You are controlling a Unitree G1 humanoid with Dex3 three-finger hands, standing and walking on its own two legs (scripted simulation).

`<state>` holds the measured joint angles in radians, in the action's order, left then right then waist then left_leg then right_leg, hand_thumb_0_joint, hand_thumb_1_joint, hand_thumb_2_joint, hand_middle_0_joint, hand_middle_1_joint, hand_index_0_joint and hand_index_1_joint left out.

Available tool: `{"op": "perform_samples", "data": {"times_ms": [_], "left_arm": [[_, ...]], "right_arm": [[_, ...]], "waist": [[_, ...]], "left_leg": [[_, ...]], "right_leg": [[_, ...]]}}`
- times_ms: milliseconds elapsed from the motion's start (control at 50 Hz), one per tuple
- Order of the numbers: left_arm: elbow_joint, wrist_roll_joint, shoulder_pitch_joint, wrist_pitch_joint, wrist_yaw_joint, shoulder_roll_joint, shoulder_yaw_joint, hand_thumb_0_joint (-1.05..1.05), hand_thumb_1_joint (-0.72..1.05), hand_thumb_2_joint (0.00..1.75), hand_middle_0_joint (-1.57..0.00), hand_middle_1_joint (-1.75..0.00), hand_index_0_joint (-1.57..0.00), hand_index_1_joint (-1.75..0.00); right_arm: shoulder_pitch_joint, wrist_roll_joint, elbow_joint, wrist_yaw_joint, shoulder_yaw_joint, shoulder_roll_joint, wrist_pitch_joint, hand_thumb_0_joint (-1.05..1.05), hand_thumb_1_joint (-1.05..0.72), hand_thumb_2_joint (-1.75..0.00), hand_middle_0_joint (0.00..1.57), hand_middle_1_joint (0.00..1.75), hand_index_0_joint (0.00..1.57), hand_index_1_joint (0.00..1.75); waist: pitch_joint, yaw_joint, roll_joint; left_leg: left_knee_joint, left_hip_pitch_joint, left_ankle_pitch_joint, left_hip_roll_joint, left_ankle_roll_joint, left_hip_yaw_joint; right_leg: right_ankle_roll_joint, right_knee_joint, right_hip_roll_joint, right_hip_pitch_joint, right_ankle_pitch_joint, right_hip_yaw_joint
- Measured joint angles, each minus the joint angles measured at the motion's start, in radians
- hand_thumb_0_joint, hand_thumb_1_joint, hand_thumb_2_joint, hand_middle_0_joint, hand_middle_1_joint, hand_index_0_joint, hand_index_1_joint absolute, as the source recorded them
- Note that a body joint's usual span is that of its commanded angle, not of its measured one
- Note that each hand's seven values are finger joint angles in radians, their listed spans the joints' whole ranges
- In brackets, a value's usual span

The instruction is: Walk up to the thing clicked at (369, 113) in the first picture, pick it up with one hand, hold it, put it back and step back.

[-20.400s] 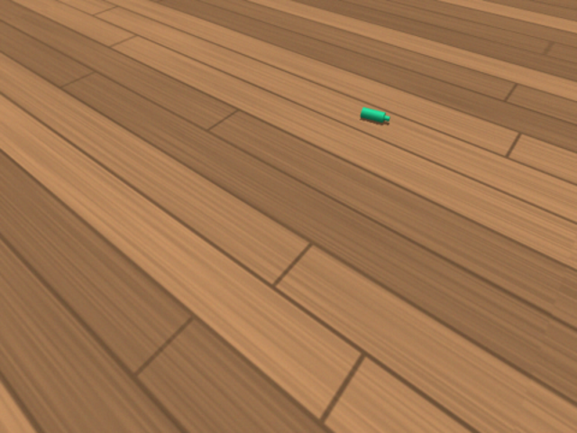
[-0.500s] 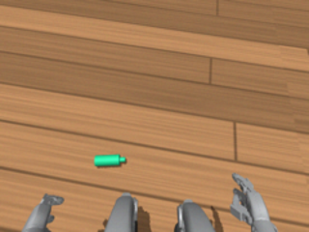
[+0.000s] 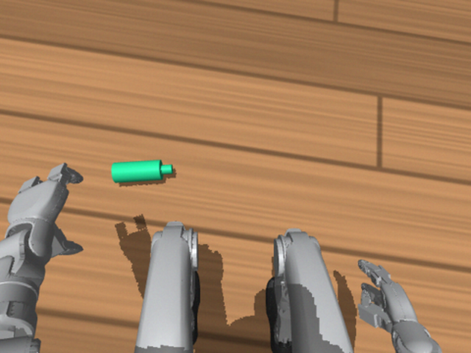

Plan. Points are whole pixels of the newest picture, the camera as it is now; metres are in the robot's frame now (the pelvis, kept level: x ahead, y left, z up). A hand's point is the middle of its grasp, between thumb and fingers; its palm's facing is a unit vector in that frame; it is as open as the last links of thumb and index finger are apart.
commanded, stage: rise first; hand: left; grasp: from above
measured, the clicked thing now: (143, 170) +0.49 +0.29 -0.43
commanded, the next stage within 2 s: none
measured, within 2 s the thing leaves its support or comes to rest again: neither
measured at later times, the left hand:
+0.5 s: hand (89, 190) +0.39 +0.35 -0.24, palm faces -0.45 -0.08 -0.89, open 14.1 cm
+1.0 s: hand (102, 180) +0.42 +0.35 -0.29, palm faces -0.44 -0.07 -0.89, open 14.1 cm
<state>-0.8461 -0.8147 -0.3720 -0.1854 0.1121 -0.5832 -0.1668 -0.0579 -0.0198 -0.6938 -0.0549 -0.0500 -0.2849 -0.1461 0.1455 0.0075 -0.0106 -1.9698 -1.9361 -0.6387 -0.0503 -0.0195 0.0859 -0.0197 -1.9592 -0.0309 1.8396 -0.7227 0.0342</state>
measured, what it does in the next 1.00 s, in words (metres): lowers itself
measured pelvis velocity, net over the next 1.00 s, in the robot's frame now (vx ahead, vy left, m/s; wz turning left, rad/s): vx -0.02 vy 0.00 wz -0.11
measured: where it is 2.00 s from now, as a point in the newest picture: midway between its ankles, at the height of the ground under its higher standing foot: (233, 325)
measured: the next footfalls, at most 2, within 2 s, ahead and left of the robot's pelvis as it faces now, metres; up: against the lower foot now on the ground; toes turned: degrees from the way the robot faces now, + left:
none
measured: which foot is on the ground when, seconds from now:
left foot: down 0.00-1.00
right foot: down 0.00-1.00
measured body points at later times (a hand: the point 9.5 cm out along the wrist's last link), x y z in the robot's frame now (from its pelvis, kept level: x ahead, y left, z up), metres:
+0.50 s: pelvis -0.03 +0.01 -0.10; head +0.19 +0.06 +0.29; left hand +0.41 +0.35 -0.19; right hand +0.04 -0.28 -0.22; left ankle +0.08 +0.13 -0.43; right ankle +0.07 -0.13 -0.43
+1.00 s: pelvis -0.02 +0.00 -0.13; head +0.23 +0.07 +0.24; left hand +0.44 +0.35 -0.24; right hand +0.06 -0.27 -0.24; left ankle +0.08 +0.13 -0.43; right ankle +0.07 -0.13 -0.43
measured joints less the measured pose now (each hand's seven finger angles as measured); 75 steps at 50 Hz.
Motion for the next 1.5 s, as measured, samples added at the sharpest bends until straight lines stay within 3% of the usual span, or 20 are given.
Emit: {"op": "perform_samples", "data": {"times_ms": [180, 340, 600, 760, 1100, 1500], "left_arm": [[-0.152, -0.153, -0.172, -0.090, 0.038, -0.086, -0.021, -0.01, -0.52, 1.02, -0.09, -1.03, -0.08, -1.05], [-0.280, -0.284, -0.269, -0.146, 0.110, -0.159, -0.036, -0.01, -0.52, 1.02, -0.08, -1.01, -0.07, -1.02], [-0.424, -0.437, -0.388, -0.168, 0.197, -0.232, -0.016, -0.01, -0.52, 1.02, -0.09, -0.98, -0.08, -0.99], [-0.487, -0.454, -0.439, -0.152, 0.237, -0.255, -0.024, 0.00, -0.52, 1.00, -0.09, -0.99, -0.09, -1.00], [-0.496, -0.434, -0.454, -0.136, 0.230, -0.285, -0.040, 0.00, -0.54, 1.00, -0.08, -1.02, -0.08, -1.02], [-0.523, -0.441, -0.469, -0.144, 0.257, -0.311, -0.048, 0.00, -0.55, 1.02, -0.08, -1.02, -0.07, -1.03]], "right_arm": [[-0.043, -0.027, -0.051, -0.018, 0.011, 0.015, 0.066, 0.01, -0.88, -0.90, 0.20, 0.30, 0.20, 0.30], [-0.077, -0.058, -0.075, -0.032, 0.030, 0.016, 0.121, 0.01, -0.88, -0.90, 0.21, 0.30, 0.20, 0.30], [-0.060, -0.098, -0.082, -0.046, 0.063, 0.019, 0.145, 0.00, -0.90, -0.90, 0.21, 0.30, 0.21, 0.30], [-0.031, -0.118, -0.073, -0.056, 0.088, 0.027, 0.134, 0.00, -0.90, -0.90, 0.21, 0.30, 0.21, 0.30], [-0.020, -0.132, -0.062, -0.071, 0.113, 0.024, 0.141, 0.00, -0.91, -0.90, 0.21, 0.30, 0.21, 0.30], [-0.014, -0.146, -0.060, -0.079, 0.142, 0.021, 0.141, 0.00, -0.91, -0.90, 0.20, 0.30, 0.20, 0.30]], "waist": [[-0.048, 0.028, 0.001], [-0.068, 0.071, 0.018], [-0.081, 0.116, 0.039], [-0.099, 0.129, 0.051], [-0.137, 0.145, 0.061], [-0.156, 0.163, 0.070]], "left_leg": [[-0.154, -0.163, 0.016, -0.003, 0.000, 0.029], [-0.247, -0.247, 0.029, 0.000, 0.006, 0.049], [-0.343, -0.335, 0.029, 0.008, 0.010, 0.071], [-0.382, -0.366, 0.018, 0.008, 0.004, 0.084], [-0.436, -0.389, -0.011, 0.001, 0.000, 0.107], [-0.472, -0.411, -0.019, 0.004, 0.000, 0.123]], "right_leg": [[-0.005, -0.145, -0.014, 0.155, 0.016, 0.017], [-0.013, -0.225, -0.022, 0.226, 0.029, 0.029], [-0.020, -0.308, -0.025, 0.296, 0.024, 0.043], [-0.022, -0.342, -0.031, 0.327, 0.016, 0.051], [-0.026, -0.382, -0.045, 0.348, 0.000, 0.066], [-0.030, -0.408, -0.050, 0.363, -0.006, 0.076]]}}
